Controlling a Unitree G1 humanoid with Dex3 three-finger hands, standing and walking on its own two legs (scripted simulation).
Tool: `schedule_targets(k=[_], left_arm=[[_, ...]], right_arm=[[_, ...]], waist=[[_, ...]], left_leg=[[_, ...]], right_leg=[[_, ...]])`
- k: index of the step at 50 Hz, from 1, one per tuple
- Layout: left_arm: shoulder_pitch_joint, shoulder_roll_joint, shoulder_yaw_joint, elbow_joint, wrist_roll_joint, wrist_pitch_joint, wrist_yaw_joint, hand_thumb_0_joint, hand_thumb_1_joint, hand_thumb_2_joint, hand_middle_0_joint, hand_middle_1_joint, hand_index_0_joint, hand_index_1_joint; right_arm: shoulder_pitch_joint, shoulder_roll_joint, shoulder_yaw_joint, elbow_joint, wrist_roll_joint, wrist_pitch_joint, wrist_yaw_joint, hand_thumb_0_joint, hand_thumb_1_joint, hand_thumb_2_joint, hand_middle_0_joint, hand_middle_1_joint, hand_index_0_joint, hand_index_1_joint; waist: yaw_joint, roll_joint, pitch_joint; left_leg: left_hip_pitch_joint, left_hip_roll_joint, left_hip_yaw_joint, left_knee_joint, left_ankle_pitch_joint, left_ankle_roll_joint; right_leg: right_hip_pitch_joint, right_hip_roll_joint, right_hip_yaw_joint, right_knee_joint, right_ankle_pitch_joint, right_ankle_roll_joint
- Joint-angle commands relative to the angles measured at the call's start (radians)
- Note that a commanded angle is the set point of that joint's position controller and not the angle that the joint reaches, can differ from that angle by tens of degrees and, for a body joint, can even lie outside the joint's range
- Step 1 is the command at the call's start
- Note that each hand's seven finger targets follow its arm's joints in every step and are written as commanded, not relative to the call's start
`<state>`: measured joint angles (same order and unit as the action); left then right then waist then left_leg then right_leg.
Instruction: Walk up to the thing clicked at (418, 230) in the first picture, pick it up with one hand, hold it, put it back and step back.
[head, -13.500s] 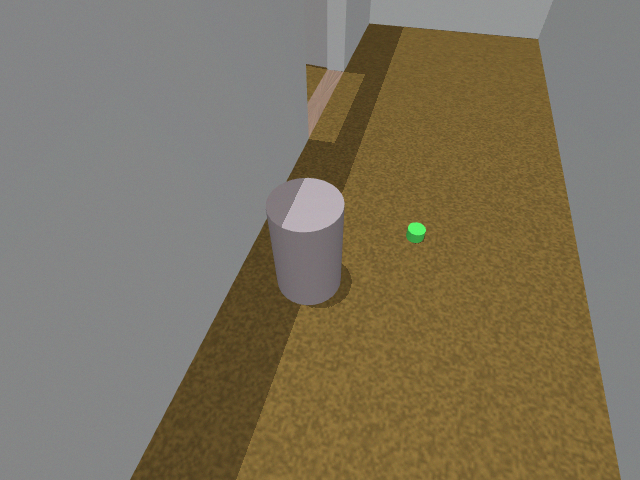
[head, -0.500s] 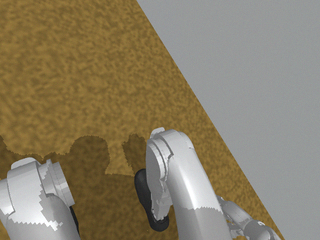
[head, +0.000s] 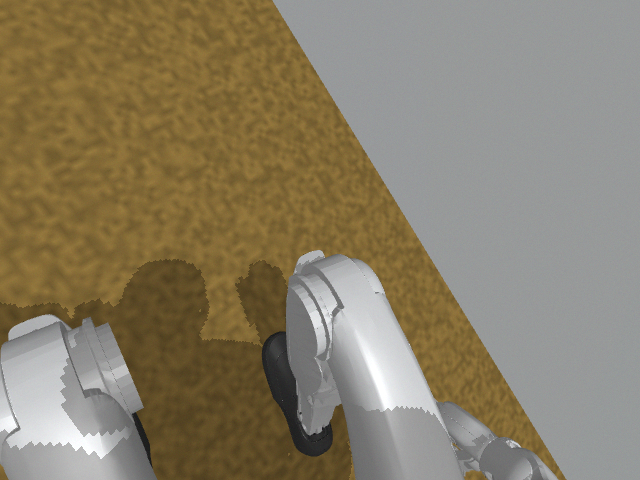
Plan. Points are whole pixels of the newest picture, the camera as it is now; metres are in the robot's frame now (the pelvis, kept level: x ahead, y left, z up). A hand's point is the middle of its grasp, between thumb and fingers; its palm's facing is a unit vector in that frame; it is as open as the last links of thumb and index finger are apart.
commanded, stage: close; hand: left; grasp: from above
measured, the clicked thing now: out of the picture +0.40 +0.35 -0.27
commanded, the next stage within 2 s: settle in 1.34 s
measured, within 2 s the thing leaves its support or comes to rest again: leaves its support in 1.76 s
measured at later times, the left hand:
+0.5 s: hand out of the picture +0.39 +0.35 -0.25, palm faces -0.43 -0.21 -0.88, open 12.2 cm
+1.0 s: hand out of the picture +0.39 +0.35 -0.25, palm faces -0.42 -0.19 -0.88, open 9.9 cm
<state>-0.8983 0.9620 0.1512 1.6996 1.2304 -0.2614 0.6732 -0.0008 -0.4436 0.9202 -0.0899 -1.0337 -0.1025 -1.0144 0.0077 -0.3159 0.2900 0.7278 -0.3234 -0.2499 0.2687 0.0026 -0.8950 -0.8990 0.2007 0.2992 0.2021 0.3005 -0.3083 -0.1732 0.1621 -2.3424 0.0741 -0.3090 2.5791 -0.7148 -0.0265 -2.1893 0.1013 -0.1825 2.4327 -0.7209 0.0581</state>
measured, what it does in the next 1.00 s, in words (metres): stands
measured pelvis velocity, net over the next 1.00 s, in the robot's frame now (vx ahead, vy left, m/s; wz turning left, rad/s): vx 0.00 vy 0.00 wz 0.00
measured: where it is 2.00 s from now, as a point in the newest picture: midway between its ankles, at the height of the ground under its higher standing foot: (226, 448)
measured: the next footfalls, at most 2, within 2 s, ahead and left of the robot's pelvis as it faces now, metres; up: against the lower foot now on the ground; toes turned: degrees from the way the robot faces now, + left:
none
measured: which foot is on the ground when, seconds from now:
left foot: down 0.00-1.00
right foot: down 0.00-1.00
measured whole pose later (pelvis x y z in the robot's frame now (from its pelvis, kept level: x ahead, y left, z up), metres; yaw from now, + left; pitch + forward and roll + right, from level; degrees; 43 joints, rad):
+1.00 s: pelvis +0.00 +0.00 +0.00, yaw +0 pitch +24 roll -14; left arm -0.92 0.97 0.11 1.72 1.21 -0.24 0.66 0.00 0.10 0.54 -0.47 -0.78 -0.54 -0.73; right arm 0.01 -0.34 0.30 0.71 -0.32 -0.28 0.27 0.00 -0.89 -0.89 0.20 0.30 0.20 0.30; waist -0.31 -0.18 0.16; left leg -2.34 0.07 -0.31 2.58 -0.71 -0.02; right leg -2.19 0.11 -0.18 2.43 -0.71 0.07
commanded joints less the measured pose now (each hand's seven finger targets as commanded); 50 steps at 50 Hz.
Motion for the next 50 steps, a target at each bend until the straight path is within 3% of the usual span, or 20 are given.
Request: schedule_targets(k=[1, 3, 6, 7, 11, 13, 15, 16, 17, 20, 21, 26, 28, 31, 36, 38, 42, 44, 45, 50], left_arm=[[-0.231, 0.219, -0.006, -0.134, -0.005, -0.008, 0.042, 0.000, -0.355, 0.850, -0.134, -1.017, -0.165, -0.983], [-0.204, 0.225, 0.011, -0.107, -0.005, 0.001, 0.049, 0.000, -0.327, 0.829, -0.144, -1.008, -0.179, -0.970], [-0.225, 0.195, -0.013, -0.097, 0.000, 0.012, 0.049, 0.000, -0.301, 0.803, -0.160, -0.995, -0.198, -0.954], [-0.241, 0.197, -0.017, -0.114, -0.006, 0.014, 0.051, 0.000, -0.301, 0.795, -0.149, -1.013, -0.192, -0.966], [-0.229, 0.228, 0.003, -0.055, -0.005, 0.029, 0.041, 0.000, -0.258, 0.772, -0.187, -0.988, -0.230, -0.942], [-0.235, 0.193, -0.024, -0.039, -0.013, 0.032, 0.033, 0.000, -0.226, 0.745, -0.214, -0.967, -0.258, -0.920], [-0.243, 0.230, 0.001, -0.062, -0.015, 0.030, 0.030, 0.000, -0.196, 0.709, -0.224, -0.960, -0.275, -0.906], [-0.249, 0.186, -0.046, -0.091, -0.016, 0.026, 0.019, 0.000, -0.187, 0.700, -0.243, -0.939, -0.290, -0.888], [-0.226, 0.210, -0.021, -0.045, -0.019, 0.028, 0.017, 0.000, -0.189, 0.704, -0.240, -0.950, -0.288, -0.899], [-0.216, 0.197, -0.025, -0.066, -0.020, 0.020, 0.011, 0.000, -0.152, 0.678, -0.267, -0.926, -0.318, -0.872], [-0.218, 0.218, -0.007, -0.072, -0.021, 0.016, 0.012, 0.000, -0.144, 0.679, -0.276, -0.913, -0.324, -0.862], [-0.226, 0.203, -0.030, -0.079, -0.020, 0.000, 0.014, 0.000, -0.103, 0.642, -0.310, -0.878, -0.358, -0.827], [-0.220, 0.235, -0.004, -0.112, -0.013, -0.006, 0.028, 0.000, -0.067, 0.651, -0.345, -0.863, -0.389, -0.816], [-0.219, 0.196, -0.030, -0.096, -0.009, 0.000, 0.035, 0.000, -0.031, 0.622, -0.349, -0.865, -0.402, -0.808], [-0.220, 0.219, -0.012, -0.103, -0.005, 0.016, 0.050, 0.000, 0.044, 0.610, -0.419, -0.820, -0.466, -0.768], [-0.212, 0.194, -0.026, -0.048, -0.016, 0.026, 0.039, 0.000, 0.064, 0.592, -0.429, -0.826, -0.481, -0.770], [-0.239, 0.220, -0.022, -0.067, -0.022, 0.026, 0.026, 0.000, 0.146, 0.541, -0.492, -0.788, -0.548, -0.729], [-0.247, 0.201, -0.044, -0.088, -0.018, 0.020, 0.016, 0.000, 0.174, 0.511, -0.511, -0.771, -0.570, -0.708], [-0.237, 0.207, -0.033, -0.090, -0.024, 0.015, 0.017, 0.000, 0.189, 0.492, -0.519, -0.757, -0.580, -0.693], [-0.228, 0.225, -0.023, -0.071, -0.028, 0.009, 0.016, 0.000, 0.247, 0.490, -0.577, -0.727, -0.633, -0.669]], right_arm=[[0.147, -0.323, -0.092, 0.002, 0.011, -0.011, -0.011, 0.000, -0.888, -0.898, 0.200, 0.300, 0.200, 0.300], [0.156, -0.333, -0.096, 0.005, 0.009, -0.014, -0.009, 0.000, -0.884, -0.896, 0.200, 0.300, 0.200, 0.300], [0.158, -0.322, -0.096, 0.002, 0.009, -0.013, -0.008, 0.000, -0.885, -0.896, 0.200, 0.300, 0.200, 0.300], [0.154, -0.321, -0.092, 0.008, 0.009, -0.011, -0.009, 0.000, -0.884, -0.896, 0.200, 0.300, 0.200, 0.300], [0.156, -0.332, -0.092, 0.002, 0.014, -0.015, -0.009, 0.000, -0.885, -0.897, 0.200, 0.300, 0.200, 0.300], [0.146, -0.324, -0.088, -0.011, 0.011, -0.019, -0.009, 0.000, -0.887, -0.897, 0.200, 0.300, 0.200, 0.300], [0.156, -0.334, -0.090, -0.004, 0.017, -0.022, -0.012, 0.000, -0.885, -0.896, 0.200, 0.300, 0.200, 0.300], [0.141, -0.319, -0.088, -0.012, 0.017, -0.021, -0.012, 0.000, -0.886, -0.897, 0.200, 0.300, 0.200, 0.300], [0.138, -0.329, -0.089, -0.010, 0.015, -0.026, -0.012, 0.000, -0.888, -0.898, 0.200, 0.300, 0.200, 0.300], [0.155, -0.329, -0.089, -0.016, 0.018, -0.021, -0.013, 0.000, -0.888, -0.897, 0.200, 0.300, 0.200, 0.300], [0.161, -0.321, -0.081, -0.011, 0.019, -0.020, -0.013, 0.000, -0.887, -0.897, 0.200, 0.300, 0.200, 0.300], [0.151, -0.326, -0.073, -0.009, 0.015, -0.027, -0.009, 0.000, -0.887, -0.897, 0.200, 0.300, 0.200, 0.300], [0.151, -0.335, -0.080, -0.009, 0.015, -0.020, -0.014, 0.000, -0.886, -0.897, 0.200, 0.300, 0.200, 0.300], [0.147, -0.333, -0.077, -0.006, 0.008, -0.027, -0.004, 0.000, -0.884, -0.895, 0.200, 0.300, 0.200, 0.300], [0.158, -0.335, -0.084, 0.000, 0.011, -0.022, -0.008, 0.000, -0.883, -0.895, 0.200, 0.300, 0.200, 0.300], [0.151, -0.335, -0.082, -0.005, 0.011, -0.029, -0.006, 0.000, -0.886, -0.896, 0.200, 0.300, 0.200, 0.300], [0.154, -0.344, -0.085, -0.015, 0.018, -0.032, -0.013, 0.000, -0.886, -0.896, 0.200, 0.300, 0.200, 0.300], [0.149, -0.336, -0.084, -0.010, 0.016, -0.036, -0.009, 0.000, -0.887, -0.897, 0.200, 0.300, 0.200, 0.300], [0.149, -0.337, -0.080, -0.005, 0.014, -0.035, -0.010, 0.000, -0.885, -0.896, 0.200, 0.300, 0.200, 0.300], [0.158, -0.339, -0.078, -0.019, 0.022, -0.027, -0.012, 0.000, -0.887, -0.897, 0.200, 0.300, 0.200, 0.300]], waist=[[-0.029, 0.551, -0.645], [-0.030, 0.517, -0.636], [-0.035, 0.536, -0.614], [-0.026, 0.538, -0.623], [-0.037, 0.491, -0.595], [-0.042, 0.487, -0.577], [-0.037, 0.510, -0.588], [-0.027, 0.531, -0.596], [-0.039, 0.507, -0.589], [-0.033, 0.499, -0.607], [-0.031, 0.506, -0.620], [-0.041, 0.514, -0.591], [-0.023, 0.537, -0.634], [-0.040, 0.518, -0.598], [-0.031, 0.524, -0.624], [-0.048, 0.496, -0.572], [-0.042, 0.501, -0.571], [-0.040, 0.529, -0.583], [-0.039, 0.515, -0.615], [-0.039, 0.484, -0.585]], left_leg=[[0.506, 0.018, 0.133, -0.246, 0.226, 0.021], [0.489, 0.018, 0.134, -0.240, 0.225, 0.025], [0.478, 0.017, 0.137, -0.254, 0.202, 0.024], [0.469, 0.018, 0.132, -0.259, 0.197, 0.024], [0.448, 0.016, 0.128, -0.252, 0.185, 0.028], [0.436, 0.015, 0.135, -0.244, 0.170, 0.030], [0.459, 0.015, 0.121, -0.271, 0.161, 0.024], [0.470, 0.015, 0.129, -0.265, 0.169, 0.023], [0.464, 0.018, 0.123, -0.258, 0.164, 0.024], [0.461, 0.014, 0.134, -0.249, 0.196, 0.028], [0.472, 0.017, 0.132, -0.248, 0.212, 0.025], [0.475, 0.017, 0.126, -0.242, 0.206, 0.022], [0.495, 0.019, 0.125, -0.258, 0.215, 0.018], [0.473, 0.017, 0.127, -0.243, 0.207, 0.020], [0.475, 0.020, 0.131, -0.248, 0.210, 0.022], [0.448, 0.018, 0.130, -0.240, 0.186, 0.025], [0.450, 0.016, 0.123, -0.260, 0.157, 0.024], [0.475, 0.018, 0.119, -0.259, 0.172, 0.018], [0.490, 0.019, 0.113, -0.262, 0.188, 0.018], [0.449, 0.018, 0.131, -0.246, 0.190, 0.028]], right_leg=[[0.300, 0.033, -0.117, -0.208, 0.307, -0.072], [0.308, 0.036, -0.117, -0.217, 0.308, -0.066], [0.293, 0.038, -0.110, -0.222, 0.285, -0.071], [0.290, 0.039, -0.111, -0.226, 0.279, -0.073], [0.273, 0.035, -0.118, -0.220, 0.270, -0.068], [0.278, 0.035, -0.104, -0.226, 0.259, -0.068], [0.263, 0.033, -0.121, -0.222, 0.246, -0.072], [0.270, 0.038, -0.108, -0.220, 0.251, -0.075], [0.270, 0.034, -0.117, -0.216, 0.253, -0.070], [0.299, 0.040, -0.108, -0.228, 0.285, -0.066], [0.311, 0.038, -0.111, -0.223, 0.299, -0.066], [0.284, 0.033, -0.125, -0.210, 0.292, -0.065], [0.313, 0.042, -0.119, -0.218, 0.297, -0.071], [0.290, 0.038, -0.125, -0.209, 0.294, -0.067], [0.300, 0.041, -0.112, -0.221, 0.291, -0.069], [0.282, 0.036, -0.114, -0.219, 0.275, -0.066], [0.272, 0.034, -0.114, -0.230, 0.243, -0.070], [0.268, 0.034, -0.120, -0.208, 0.257, -0.072], [0.287, 0.036, -0.126, -0.215, 0.271, -0.069], [0.311, 0.038, -0.102, -0.235, 0.276, -0.065]])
